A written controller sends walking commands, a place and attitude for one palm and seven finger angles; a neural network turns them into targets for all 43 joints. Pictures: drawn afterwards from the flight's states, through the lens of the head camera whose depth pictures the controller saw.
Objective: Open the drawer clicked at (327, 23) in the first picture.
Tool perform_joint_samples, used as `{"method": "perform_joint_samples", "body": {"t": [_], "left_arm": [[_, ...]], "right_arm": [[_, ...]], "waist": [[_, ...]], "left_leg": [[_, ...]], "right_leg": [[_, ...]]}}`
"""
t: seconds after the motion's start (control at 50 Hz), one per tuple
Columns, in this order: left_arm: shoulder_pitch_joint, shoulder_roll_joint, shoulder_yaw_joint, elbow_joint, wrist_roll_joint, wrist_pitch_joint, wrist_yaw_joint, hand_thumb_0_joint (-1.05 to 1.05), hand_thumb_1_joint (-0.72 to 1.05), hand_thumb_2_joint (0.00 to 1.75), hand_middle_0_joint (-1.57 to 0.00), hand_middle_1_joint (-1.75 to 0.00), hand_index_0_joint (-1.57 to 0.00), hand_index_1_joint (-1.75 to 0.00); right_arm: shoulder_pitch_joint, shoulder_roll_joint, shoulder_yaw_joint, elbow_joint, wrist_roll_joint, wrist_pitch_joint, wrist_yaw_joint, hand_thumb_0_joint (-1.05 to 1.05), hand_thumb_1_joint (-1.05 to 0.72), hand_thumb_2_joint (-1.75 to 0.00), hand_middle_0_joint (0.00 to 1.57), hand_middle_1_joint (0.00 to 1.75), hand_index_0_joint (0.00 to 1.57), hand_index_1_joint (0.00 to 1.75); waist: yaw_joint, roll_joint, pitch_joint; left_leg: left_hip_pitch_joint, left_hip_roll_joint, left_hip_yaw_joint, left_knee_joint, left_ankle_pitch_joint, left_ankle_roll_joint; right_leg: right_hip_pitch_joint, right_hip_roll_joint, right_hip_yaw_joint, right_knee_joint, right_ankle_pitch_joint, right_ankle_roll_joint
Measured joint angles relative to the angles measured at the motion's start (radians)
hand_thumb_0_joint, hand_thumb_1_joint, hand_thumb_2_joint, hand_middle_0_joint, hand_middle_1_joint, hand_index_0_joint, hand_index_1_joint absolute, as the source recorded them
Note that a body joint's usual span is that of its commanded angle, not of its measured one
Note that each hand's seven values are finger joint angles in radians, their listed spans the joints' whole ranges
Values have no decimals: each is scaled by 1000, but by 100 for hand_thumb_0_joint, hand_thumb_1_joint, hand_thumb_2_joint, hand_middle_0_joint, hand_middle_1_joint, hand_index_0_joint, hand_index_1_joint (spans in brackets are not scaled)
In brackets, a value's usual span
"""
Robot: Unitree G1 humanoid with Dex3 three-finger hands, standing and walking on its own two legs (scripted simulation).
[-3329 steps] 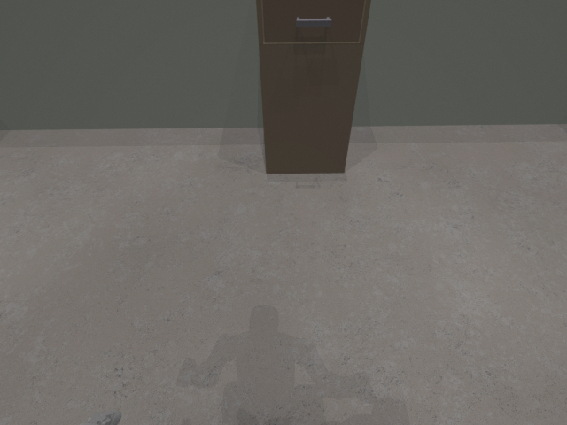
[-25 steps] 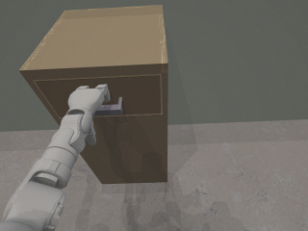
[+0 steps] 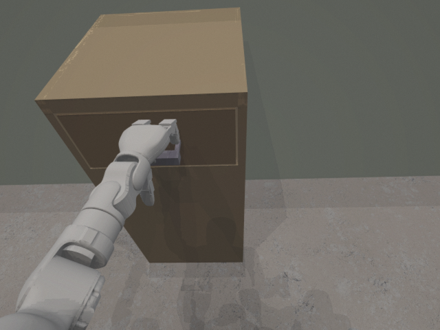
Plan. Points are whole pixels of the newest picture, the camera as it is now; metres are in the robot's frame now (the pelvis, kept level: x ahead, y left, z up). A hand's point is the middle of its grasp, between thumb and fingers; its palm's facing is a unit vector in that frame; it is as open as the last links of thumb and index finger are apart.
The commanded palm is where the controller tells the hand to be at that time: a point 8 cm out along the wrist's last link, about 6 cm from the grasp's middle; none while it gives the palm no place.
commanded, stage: lower the fingers behind the handle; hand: left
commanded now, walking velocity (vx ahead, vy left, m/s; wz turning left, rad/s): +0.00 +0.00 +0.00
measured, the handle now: (152, 151) +0.49 +0.18 +0.03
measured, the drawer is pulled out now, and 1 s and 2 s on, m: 0.00 0.00 0.00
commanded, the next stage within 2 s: close the thumb around the handle in 1.68 s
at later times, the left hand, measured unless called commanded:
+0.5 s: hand (135, 164) +0.42 +0.19 +0.07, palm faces -0.08 -0.03 -1.00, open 13.8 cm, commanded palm +0.41 +0.20 +0.12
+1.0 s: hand (142, 166) +0.44 +0.19 +0.03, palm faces -0.05 +0.00 -1.00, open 13.7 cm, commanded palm +0.42 +0.19 +0.08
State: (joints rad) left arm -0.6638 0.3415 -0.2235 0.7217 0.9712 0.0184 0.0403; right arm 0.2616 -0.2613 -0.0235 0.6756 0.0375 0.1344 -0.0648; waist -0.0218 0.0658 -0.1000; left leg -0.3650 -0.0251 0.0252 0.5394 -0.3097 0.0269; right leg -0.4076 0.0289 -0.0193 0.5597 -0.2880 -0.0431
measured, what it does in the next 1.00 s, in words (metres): stands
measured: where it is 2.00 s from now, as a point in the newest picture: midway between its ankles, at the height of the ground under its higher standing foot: outside the picture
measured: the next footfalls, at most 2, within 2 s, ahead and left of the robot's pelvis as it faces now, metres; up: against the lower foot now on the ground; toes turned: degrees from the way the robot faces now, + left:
none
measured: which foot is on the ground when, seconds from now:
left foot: down 0.00-1.00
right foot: down 0.00-1.00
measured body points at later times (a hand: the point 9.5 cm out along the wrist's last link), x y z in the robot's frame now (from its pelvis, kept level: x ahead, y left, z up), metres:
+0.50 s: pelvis +0.00 +0.00 +0.00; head +0.04 -0.01 +0.44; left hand +0.42 +0.19 +0.12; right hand +0.11 -0.27 -0.13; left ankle -0.03 +0.10 -0.73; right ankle -0.01 -0.09 -0.73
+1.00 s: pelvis +0.00 +0.01 -0.01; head +0.04 -0.02 +0.44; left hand +0.44 +0.19 +0.09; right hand +0.04 -0.25 -0.15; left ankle -0.03 +0.10 -0.73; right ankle -0.01 -0.09 -0.73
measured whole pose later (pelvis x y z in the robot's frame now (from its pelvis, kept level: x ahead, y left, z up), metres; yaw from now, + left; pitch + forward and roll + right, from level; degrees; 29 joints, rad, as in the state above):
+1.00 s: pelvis +0.00 +0.01 -0.01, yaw -1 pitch +12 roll +0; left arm -0.72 0.35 -0.14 0.97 1.06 0.06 0.28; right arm 0.32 -0.24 -0.04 0.71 0.02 0.12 -0.04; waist -0.06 0.06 -0.13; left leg -0.51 -0.02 0.05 0.64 -0.34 0.04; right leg -0.55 0.04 0.00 0.64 -0.30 -0.03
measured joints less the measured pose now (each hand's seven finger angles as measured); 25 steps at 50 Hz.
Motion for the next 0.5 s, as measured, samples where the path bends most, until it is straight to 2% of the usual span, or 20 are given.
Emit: {"method": "perform_joint_samples", "body": {"t": [0.06, 0.1, 0.14, 0.2, 0.24, 0.28, 0.32, 0.36, 0.4, 0.42, 0.46, 0.5], "left_arm": [[39, -9, 28, -46, 32, -74, 69, 0, -49, 30, -32, -120, -32, -121], [43, 0, 53, -56, 58, -83, 140, 0, -49, 30, -32, -120, -33, -120], [29, 15, 75, -45, 78, -53, 209, 0, -49, 30, -33, -120, -33, -120], [-16, 37, 91, 23, 82, 53, 263, 0, -49, 30, -32, -120, -33, -120], [-46, 49, 80, 85, 66, 143, 245, 0, -49, 30, -32, -120, -32, -120], [-62, 55, 52, 129, 37, 218, 185, 0, -49, 30, -32, -120, -32, -120], [-60, 56, 25, 134, 6, 244, 104, 0, -49, 30, -32, -120, -32, -120], [-42, 55, 6, 103, -18, 210, 24, 0, -49, 30, -32, -120, -32, -120], [-14, 52, -1, 53, -16, 133, -27, 0, -49, 30, -32, -120, -32, -120], [-1, 58, 1, 22, 7, 102, -24, 0, -49, 30, -31, -121, -32, -120], [17, 72, 21, -27, 14, -7, -15, 0, -49, 30, -30, -122, -32, -120], [15, 70, 21, -34, 20, -79, 29, 0, -49, 30, -30, -122, -32, -120]], "right_arm": [[-14, 4, -7, -7, -7, -13, -1, 1, -90, -90, 20, 30, 20, 29], [-27, 8, -11, -2, -10, -25, -1, 1, -91, -90, 20, 30, 20, 29], [-38, 12, -13, 10, -10, -34, 3, 1, -91, -90, 20, 30, 20, 29], [-49, 14, -9, 34, -8, -33, 13, 1, -91, -90, 20, 30, 19, 29], [-50, 13, -4, 42, -1, -22, 21, 1, -91, -90, 20, 30, 20, 29], [-45, 10, 0, 41, 7, -7, 24, 1, -91, -90, 20, 30, 20, 29], [-37, 6, 2, 34, 9, 4, 18, 1, -91, -90, 20, 30, 20, 29], [-31, 2, 4, 23, 5, 9, 5, 1, -90, -90, 20, 30, 20, 29], [-27, -2, 2, 11, -4, 6, -7, 1, -90, -90, 20, 30, 20, 29], [-23, -4, -2, 4, -9, 2, -13, 1, -90, -90, 20, 30, 20, 29], [-15, -9, -13, -5, -15, -6, -19, 1, -90, -90, 20, 30, 20, 29], [-8, -13, -26, -5, -15, -17, -15, 1, -90, -90, 20, 30, 20, 29]], "waist": [[0, -8, 9], [3, -9, 14], [9, -7, 15], [18, -1, 7], [19, 5, -1], [17, 11, -6], [11, 12, -6], [2, 7, 0], [-2, -4, 8], [-1, -9, 11], [8, -15, 11], [17, -18, 5]], "left_leg": [[-12, 2, 9, 14, -7, 0], [-24, 3, 15, 21, -10, -1], [-34, 4, 19, 23, -9, -2], [-43, 5, 20, 17, -4, -3], [-43, 4, 15, 8, 1, -3], [-37, 3, 7, -1, 4, -2], [-28, 1, -3, -5, 6, 0], [-22, -2, -14, -2, 4, 1], [-23, -5, -20, 10, -2, 2], [-26, -6, -21, 18, -6, 3], [-39, -6, -20, 38, -15, 3], [-60, -7, -20, 61, -25, 4]], "right_leg": [[-17, 2, 8, 17, -6, -1], [-31, 3, 14, 26, -7, -1], [-44, 5, 18, 30, -5, -1], [-52, 5, 19, 24, 0, 0], [-50, 5, 15, 13, 4, 0], [-39, 3, 7, -1, 7, 1], [-24, 1, -3, -11, 8, 2], [-13, -3, -13, -12, 4, 2], [-10, -6, -19, -2, -3, 2], [-13, -6, -20, 5, -7, 3], [-25, -7, -21, 22, -15, 3], [-44, -8, -21, 42, -23, 4]]}}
